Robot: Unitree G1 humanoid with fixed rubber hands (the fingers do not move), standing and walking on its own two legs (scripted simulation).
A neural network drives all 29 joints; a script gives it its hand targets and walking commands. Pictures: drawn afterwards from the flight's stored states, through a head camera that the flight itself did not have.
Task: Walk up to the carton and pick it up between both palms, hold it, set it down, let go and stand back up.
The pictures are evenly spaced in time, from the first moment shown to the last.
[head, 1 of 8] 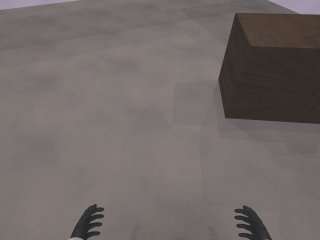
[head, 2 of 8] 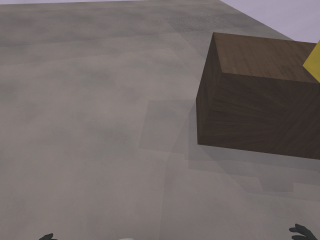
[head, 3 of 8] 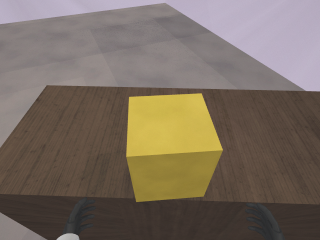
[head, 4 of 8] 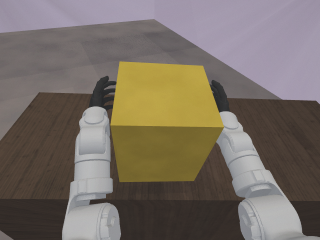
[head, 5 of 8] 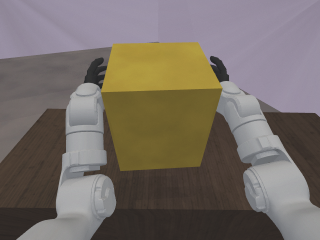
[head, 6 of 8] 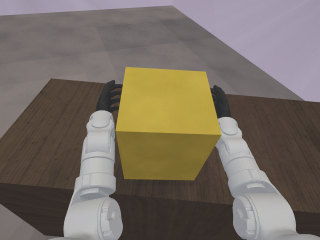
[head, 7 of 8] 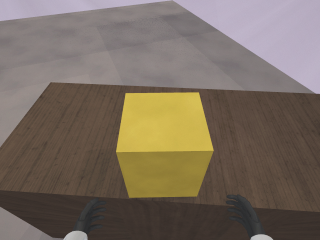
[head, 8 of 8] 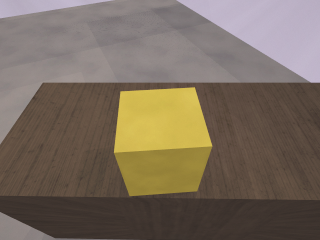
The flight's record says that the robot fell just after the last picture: no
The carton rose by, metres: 0.24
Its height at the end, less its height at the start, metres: +0.00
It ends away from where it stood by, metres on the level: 0.02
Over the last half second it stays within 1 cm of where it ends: yes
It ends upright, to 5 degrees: yes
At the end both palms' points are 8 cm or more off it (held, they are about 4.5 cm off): yes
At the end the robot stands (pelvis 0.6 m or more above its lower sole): yes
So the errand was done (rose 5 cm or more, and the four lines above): yes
